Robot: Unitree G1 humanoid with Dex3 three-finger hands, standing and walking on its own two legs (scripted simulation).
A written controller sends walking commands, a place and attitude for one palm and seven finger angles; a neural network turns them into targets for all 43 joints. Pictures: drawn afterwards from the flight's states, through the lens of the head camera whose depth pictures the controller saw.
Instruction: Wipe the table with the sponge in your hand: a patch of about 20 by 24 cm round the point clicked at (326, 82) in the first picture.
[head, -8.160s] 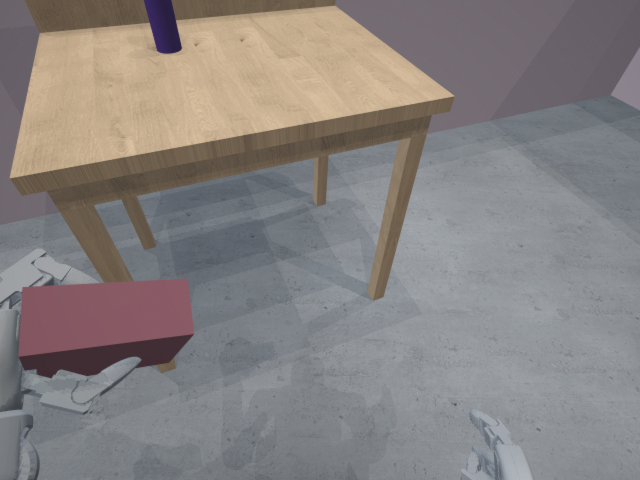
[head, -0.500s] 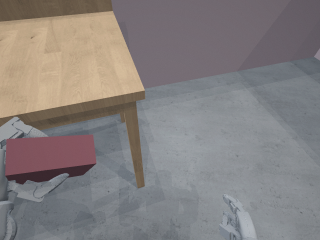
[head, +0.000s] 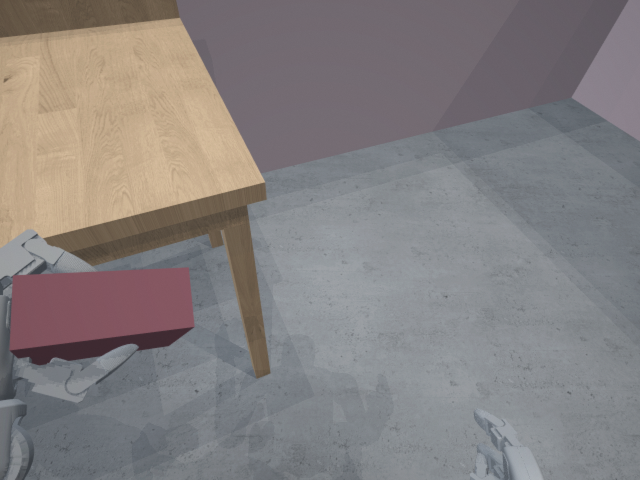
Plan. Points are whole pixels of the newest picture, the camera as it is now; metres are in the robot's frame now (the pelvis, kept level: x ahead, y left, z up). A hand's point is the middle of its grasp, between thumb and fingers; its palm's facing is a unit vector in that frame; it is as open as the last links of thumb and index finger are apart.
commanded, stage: look again from close up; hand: left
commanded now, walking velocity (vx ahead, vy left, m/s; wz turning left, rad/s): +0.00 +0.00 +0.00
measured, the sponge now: (132, 315) +0.24 +0.19 +0.15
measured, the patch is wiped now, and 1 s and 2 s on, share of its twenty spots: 0.00 0.00 0.00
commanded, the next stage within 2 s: shuffle to correct the standing spot in 0.04 s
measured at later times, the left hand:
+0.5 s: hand (37, 293) +0.26 +0.29 +0.15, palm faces +0.45 -0.81 -0.36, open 9.7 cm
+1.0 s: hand (43, 191) +0.38 +0.32 +0.17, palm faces +0.38 -0.84 -0.40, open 9.7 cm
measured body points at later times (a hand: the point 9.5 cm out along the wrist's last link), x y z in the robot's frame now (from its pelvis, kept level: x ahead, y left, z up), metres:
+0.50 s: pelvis +0.05 +0.03 -0.01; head +0.05 +0.04 +0.44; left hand +0.23 +0.33 +0.17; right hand +0.25 -0.19 -0.08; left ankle +0.01 +0.09 -0.74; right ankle +0.04 -0.11 -0.74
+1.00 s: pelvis +0.13 +0.09 -0.01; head +0.15 +0.10 +0.43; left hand +0.35 +0.37 +0.19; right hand +0.29 -0.14 -0.10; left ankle +0.16 +0.17 -0.74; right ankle +0.12 -0.02 -0.68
